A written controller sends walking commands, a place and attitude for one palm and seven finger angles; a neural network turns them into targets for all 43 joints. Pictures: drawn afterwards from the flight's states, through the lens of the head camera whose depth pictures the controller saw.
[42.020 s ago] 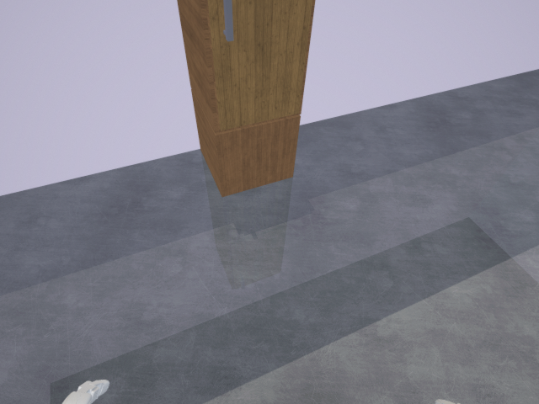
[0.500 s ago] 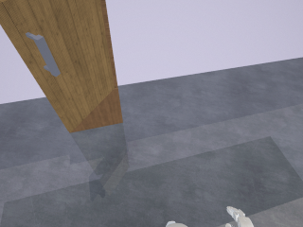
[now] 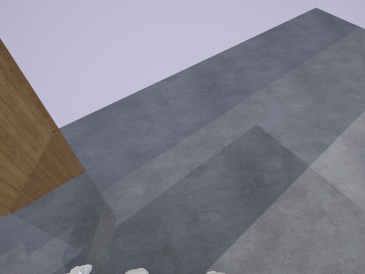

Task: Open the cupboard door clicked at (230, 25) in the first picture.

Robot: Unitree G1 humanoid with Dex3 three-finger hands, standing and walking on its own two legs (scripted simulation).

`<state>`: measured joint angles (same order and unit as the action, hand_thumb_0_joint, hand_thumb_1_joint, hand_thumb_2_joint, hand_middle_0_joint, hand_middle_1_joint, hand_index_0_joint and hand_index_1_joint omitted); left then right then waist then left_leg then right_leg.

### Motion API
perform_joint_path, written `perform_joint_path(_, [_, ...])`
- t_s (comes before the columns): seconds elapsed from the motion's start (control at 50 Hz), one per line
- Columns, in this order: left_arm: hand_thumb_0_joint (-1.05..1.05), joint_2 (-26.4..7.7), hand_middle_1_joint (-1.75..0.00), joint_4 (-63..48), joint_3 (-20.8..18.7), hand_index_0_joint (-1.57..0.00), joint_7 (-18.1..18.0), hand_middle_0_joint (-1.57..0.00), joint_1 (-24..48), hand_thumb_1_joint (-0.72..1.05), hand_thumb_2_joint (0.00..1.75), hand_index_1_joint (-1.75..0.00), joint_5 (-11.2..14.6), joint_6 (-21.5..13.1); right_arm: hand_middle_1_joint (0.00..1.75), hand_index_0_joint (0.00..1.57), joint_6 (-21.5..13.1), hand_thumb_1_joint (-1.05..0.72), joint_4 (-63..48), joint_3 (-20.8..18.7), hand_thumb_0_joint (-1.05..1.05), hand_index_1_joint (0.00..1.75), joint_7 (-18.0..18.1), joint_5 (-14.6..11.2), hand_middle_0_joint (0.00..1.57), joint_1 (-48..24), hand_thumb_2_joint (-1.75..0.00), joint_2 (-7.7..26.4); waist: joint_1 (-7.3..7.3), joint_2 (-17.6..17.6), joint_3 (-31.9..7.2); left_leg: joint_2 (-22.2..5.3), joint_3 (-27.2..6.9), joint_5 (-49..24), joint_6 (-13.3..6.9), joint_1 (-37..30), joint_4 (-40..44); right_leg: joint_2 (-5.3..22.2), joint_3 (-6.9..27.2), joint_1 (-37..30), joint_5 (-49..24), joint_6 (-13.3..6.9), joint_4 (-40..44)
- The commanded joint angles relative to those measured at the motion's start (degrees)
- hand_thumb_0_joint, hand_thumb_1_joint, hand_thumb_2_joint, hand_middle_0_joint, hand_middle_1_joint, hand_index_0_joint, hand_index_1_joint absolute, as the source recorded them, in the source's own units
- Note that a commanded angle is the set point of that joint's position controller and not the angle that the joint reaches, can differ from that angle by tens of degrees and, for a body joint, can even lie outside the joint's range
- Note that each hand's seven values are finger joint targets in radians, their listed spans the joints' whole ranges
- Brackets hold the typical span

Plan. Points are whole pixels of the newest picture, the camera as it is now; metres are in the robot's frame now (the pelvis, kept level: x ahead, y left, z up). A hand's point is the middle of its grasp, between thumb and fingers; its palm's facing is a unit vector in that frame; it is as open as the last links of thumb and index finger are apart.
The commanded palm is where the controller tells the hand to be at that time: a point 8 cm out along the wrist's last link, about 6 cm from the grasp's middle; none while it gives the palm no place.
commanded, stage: walk to a spot facing it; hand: left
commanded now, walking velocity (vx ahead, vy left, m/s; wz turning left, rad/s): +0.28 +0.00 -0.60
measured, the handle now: out of the picture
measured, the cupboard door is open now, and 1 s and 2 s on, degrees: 45 45 45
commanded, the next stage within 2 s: turn to face it in 1.30 s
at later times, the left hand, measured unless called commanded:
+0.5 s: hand (150, 224) +0.25 +0.09 -0.15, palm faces -0.29 -0.93 -0.23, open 7.4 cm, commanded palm none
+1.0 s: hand (179, 154) +0.48 +0.03 -0.15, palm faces -0.46 -0.88 -0.16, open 7.4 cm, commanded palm none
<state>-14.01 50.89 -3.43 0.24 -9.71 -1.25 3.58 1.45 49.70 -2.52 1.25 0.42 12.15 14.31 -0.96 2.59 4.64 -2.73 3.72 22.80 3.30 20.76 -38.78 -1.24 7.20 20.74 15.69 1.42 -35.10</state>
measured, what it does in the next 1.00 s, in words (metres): walks ahead, turning right: left foot, then right foot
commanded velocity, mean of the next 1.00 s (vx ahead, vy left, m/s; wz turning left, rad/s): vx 0.34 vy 0.00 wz -0.44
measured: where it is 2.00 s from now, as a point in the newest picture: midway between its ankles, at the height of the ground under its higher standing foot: (246, 194)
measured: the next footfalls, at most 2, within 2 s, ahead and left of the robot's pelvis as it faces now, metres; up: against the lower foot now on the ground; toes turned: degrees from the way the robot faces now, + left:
left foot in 0.02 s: +0.07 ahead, +0.13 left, +0.00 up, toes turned +3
right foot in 0.36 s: +0.12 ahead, -0.18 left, +0.00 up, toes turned -19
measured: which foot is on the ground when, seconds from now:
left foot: up 0.00-0.00, down 0.02-0.34, up 0.36-0.72, down 0.74-1.00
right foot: down 0.00-0.00, up 0.02-0.34, down 0.36-0.74, up 0.76-1.00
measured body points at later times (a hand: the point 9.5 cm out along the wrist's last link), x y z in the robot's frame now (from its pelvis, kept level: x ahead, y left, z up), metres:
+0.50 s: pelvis +0.11 -0.07 +0.01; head +0.15 -0.10 +0.46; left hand +0.27 +0.14 -0.13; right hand +0.04 -0.32 -0.14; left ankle +0.12 +0.09 -0.65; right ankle +0.08 -0.16 -0.73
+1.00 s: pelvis +0.32 -0.11 +0.02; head +0.37 -0.11 +0.47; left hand +0.50 +0.07 -0.14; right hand +0.21 -0.33 -0.12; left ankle +0.34 -0.01 -0.73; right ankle +0.29 -0.27 -0.65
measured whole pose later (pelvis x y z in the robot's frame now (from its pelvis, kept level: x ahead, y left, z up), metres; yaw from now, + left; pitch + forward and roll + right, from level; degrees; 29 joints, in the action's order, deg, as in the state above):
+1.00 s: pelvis +0.32 -0.11 +0.02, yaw -30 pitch +1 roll -1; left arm -12.6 55.8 -4.6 2.5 -11.2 -1.8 0.3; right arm -4.2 56.7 -1.7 1.4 1.8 18.6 10.0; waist 0.7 1.8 2.9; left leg -4.2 10.8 15.0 -0.7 7.9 -21.7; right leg 4.3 -2.2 34.9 11.5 -0.2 -58.6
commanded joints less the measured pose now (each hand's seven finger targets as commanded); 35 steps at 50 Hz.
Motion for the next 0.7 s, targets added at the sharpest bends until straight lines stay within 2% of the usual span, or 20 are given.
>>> perform_joint_path(0.0, [0.0,-5.64,-0.3,-8.86,-1.9,-0.2,1.16,-0.2,6.56,0.9,0.9,-0.3,0.36,-1.13,0.3,0.2,-2.53,-0.9,0.29,-3.79,0.0,0.3,1.39,2.19,0.2,14.31,-0.9,16.61,-5.56,-21.12,-5.01,-28.15,-36.65,25.83,-11.63,-15.51,32.82,-0.89,-3.53,23.32,20.08,-0.92,-22.86])
perform_joint_path(0.02, [0.0,-7.29,-0.3,-9.79,-2.58,-0.2,2.14,-0.2,8.93,0.9,0.9,-0.3,0.07,-1.83,0.3,0.2,-2.87,-0.9,-1.42,-3.49,0.0,0.3,1.59,2.08,0.2,10.91,-0.9,15.73,-3.82,-11.79,-0.96,-28.3,-34.3,23.64,-14.17,-9.43,33.56,3.43,-2.15,21.55,15.27,-1.04,-26.9])
perform_joint_path(0.04, [0.0,-6.31,-0.3,-8.47,-3.06,-0.2,2.83,-0.2,7.5,0.9,0.9,-0.3,-0.47,-2.35,0.3,0.2,-3.48,-0.9,-2.04,-2.98,0.0,0.3,0.96,2.5,0.2,8.75,-0.9,13.7,-2.07,-7.14,-1.11,-23.84,-28.96,18.12,-12.92,-7.71,31.67,3.14,-3.72,19.67,10.94,-0.93,-30.45])
perform_joint_path(0.08, [0.0,-4.57,-0.3,-6.56,-2.73,-0.2,3.64,-0.2,6.08,0.9,0.9,-0.3,-0.59,-2.21,0.3,0.2,-4.05,-0.9,-1.58,-2.1,0.0,0.3,0.81,2.34,0.2,5.9,-0.9,10.69,-0.25,-12.85,0.44,-18.92,-16.02,9.5,-9.76,-7.6,29.05,4.9,-6.31,19.8,6.56,-0.35,-29.95])
perform_joint_path(0.12, [0.0,-2.94,-0.3,-6.35,-2.01,-0.2,4.24,-0.2,5.64,0.9,0.9,-0.3,-0.36,-2.15,0.3,0.2,-4.3,-0.9,-0.56,-1.69,0.0,0.3,0.83,2.19,0.2,7.25,-0.9,9.07,-0.27,-14.98,-1.64,-15.53,-6.89,2.39,-7.99,-10.45,27.21,4.93,-9.12,17.32,4.12,0.09,-24.17])
perform_joint_path(0.18, [0.0,-1.64,-0.3,-6.76,-1.28,-0.2,4.53,-0.2,8.6,0.9,0.9,-0.3,-0.15,-2.69,0.3,0.2,-4.34,-0.9,1.08,-2.01,0.0,0.3,0.46,2.23,0.2,11.5,-0.9,9.25,-2.47,-14.11,-3.83,-15.48,-1.13,-3.33,-7.78,-14.05,25.49,4.09,-12.31,12.77,4.29,-0.37,-13.28])
perform_joint_path(0.24, [0.0,-1.89,-0.3,-6.63,-1.19,-0.2,4.47,-0.2,9.24,0.9,0.9,-0.3,-0.15,-3.14,0.3,0.2,-4.07,-0.9,1.67,-2.27,0.0,0.3,-0.12,2.25,0.2,12.37,-0.9,9.71,-2.69,-13.82,-3.7,-17.35,1.86,-6.67,-7.7,-13.21,23.26,2.97,-14.79,6.28,5.62,-1.06,-5.31])
perform_joint_path(0.26, [0.0,-2.32,-0.3,-6.32,-1.24,-0.2,4.3,-0.2,8.15,0.9,0.9,-0.3,-0.17,-3.28,0.3,0.2,-3.92,-0.9,1.7,-2.35,0.0,0.3,-0.34,2.24,0.2,12.13,-0.9,9.6,-2.14,-13.09,-4.15,-17.45,2.99,-6.94,-7.19,-12.93,21.3,2.39,-15.37,3.01,5.56,-1.55,-2.36])
perform_joint_path(0.28, [0.0,-2.95,-0.3,-5.18,-1.59,-0.2,4.15,-0.2,5.12,0.9,0.9,-0.3,-0.23,-3.37,0.3,0.2,-3.77,-0.9,1.5,-2.28,0.0,0.3,-0.39,2.11,0.2,10.97,-0.9,9.6,-0.26,-11.67,-4.96,-16.96,4.76,-6.41,-6.13,-9.93,17.12,1.76,-15.77,-3.67,2.79,-2.13,1.74])
perform_joint_path(0.3, [0.0,-5.15,-0.3,-2.51,-2.38,-0.2,3.75,-0.2,-2.4,0.9,0.9,-0.3,-0.34,-3.75,0.3,0.2,-3.71,-0.9,1.01,-2.12,0.0,0.3,-0.6,1.82,0.2,8.89,-0.9,9.01,3.83,-6.02,-7.3,-13.85,7.73,-8.89,-4.29,-4.2,6.53,0.58,-14.84,-15.58,1.42,-3.71,6.1])
perform_joint_path(0.32, [0.0,-12.14,-0.3,0.25,-4.05,-0.2,2.84,-0.2,-12.76,0.9,0.9,-0.3,-0.81,-4.72,0.3,0.2,-3.77,-0.9,-1.22,-1.26,0.0,0.3,-1.26,0.52,0.2,5.88,-0.9,5.58,9.11,10.61,-11.51,-7.24,13.58,-2.0,-1.23,11.58,-13.21,13.59,6.03,-31.17,12.7,-9.25,14.68])
perform_joint_path(0.34, [0.0,-18.03,-0.3,2.01,-5.31,-0.2,1.65,-0.2,-17.79,0.9,0.9,-0.3,0.28,-4.68,0.3,0.2,-3.95,-0.9,-4.69,-0.6,0.0,0.3,-1.28,0.26,0.2,1.21,-0.9,3.41,10.7,19.73,-11.55,-1.19,6.47,15.96,-0.2,23.9,-27.94,24.82,27.67,-32.76,9.25,-14.85,21.99])
perform_joint_path(0.36, [0.0,-16.54,-0.3,1.57,-5.26,-0.2,0.67,-0.2,-16.3,0.9,0.9,-0.3,0.67,-4.58,0.3,0.2,-3.79,-0.9,-5.07,-1.44,0.0,0.3,-1.15,0.5,0.2,-1.51,-0.9,5.77,9.61,9.86,-7.31,-3.88,-1.83,11.26,-1.05,26.99,-32.25,24.51,25.58,-29.76,8.0,-16.2,22.0])
perform_joint_path(0.38, [0.0,-14.65,-0.3,0.64,-4.74,-0.2,0.43,-0.2,-11.7,0.9,0.9,-0.3,0.83,-4.64,0.3,0.2,-3.93,-0.9,-4.74,-1.54,0.0,0.3,-1.54,0.35,0.2,-0.91,-0.9,4.88,7.16,8.63,-5.35,-6.24,-2.17,6.97,-0.67,27.5,-32.11,23.41,23.34,-24.59,15.32,-17.18,23.15])
perform_joint_path(0.42, [0.0,-9.19,-0.3,-0.84,-3.18,-0.2,-0.09,-0.2,-4.8,0.9,0.9,-0.3,0.36,-5.31,0.3,0.2,-3.23,-0.9,-2.28,-1.91,0.0,0.3,-1.38,1.06,0.2,-1.26,-0.9,4.99,2.75,7.94,-3.54,-6.9,-3.28,-0.07,0.31,19.61,-26.91,17.22,11.96,-14.05,3.07,-13.26,22.15])
perform_joint_path(0.46, [0.0,-7.66,-0.3,-0.52,-2.8,-0.2,0.01,-0.2,-4.09,0.9,0.9,-0.3,0.05,-6.11,0.3,0.2,-2.63,-0.9,-0.98,-1.76,0.0,0.3,-1.84,1.23,0.2,0.76,-0.9,3.02,0.86,7.22,-3.95,-5.27,-1.45,-4.3,0.42,13.12,-21.82,13.97,5.95,-9.68,-4.12,-12.06,22.17])
perform_joint_path(0.52, [0.0,-7.75,-0.3,0.61,-2.87,-0.2,0.35,-0.2,-5.57,0.9,0.9,-0.3,0.06,-6.84,0.3,0.2,-2.79,-0.9,-1.03,-1.64,0.0,0.3,-2.27,1.12,0.2,-0.17,-0.9,1.77,0.65,4.2,-4.7,-3.37,-0.12,-8.45,0.4,11.35,-13.72,12.71,4.28,-10.93,-6.53,-12.39,21.96])
perform_joint_path(0.62, [0.0,-7.85,-0.3,2.92,-2.88,-0.2,0.33,-0.2,-8.46,0.9,0.9,-0.3,0.12,-7.05,0.3,0.2,-4.13,-0.9,-2.77,-1.48,0.0,0.3,-2.38,0.75,0.2,-5.8,-0.9,1.17,2.3,4.96,-2.96,-0.96,0.23,-8.9,-0.78,6.44,-0.04,13.4,6.1,-13.5,-9.86,-12.05,20.08])
perform_joint_path(0.66, [0.0,-7.19,-0.3,3.38,-2.91,-0.2,0.14,-0.2,-7.62,0.9,0.9,-0.3,0.24,-6.9,0.3,0.2,-4.78,-0.9,-1.38,-1.77,0.0,0.3,-1.96,0.87,0.2,-2.02,-0.9,2.13,0.12,3.1,-3.63,0.2,0.9,-11.16,-1.27,-3.33,7.84,11.73,5.29,-10.22,-9.49,-10.53,15.91])
perform_joint_path(0.68, [0.0,-6.1,-0.3,2.79,-2.79,-0.2,0.23,-0.2,-6.17,0.9,0.9,-0.3,0.48,-6.96,0.3,0.2,-5.27,-0.9,0.88,-2.15,0.0,0.3,-1.29,1.06,0.2,4.39,-0.9,4.3,-3.23,-1.4,-5.49,-0.07,0.05,-11.89,-2.26,-14.21,11.52,8.83,2.29,-4.9,-11.99,-8.96,8.58])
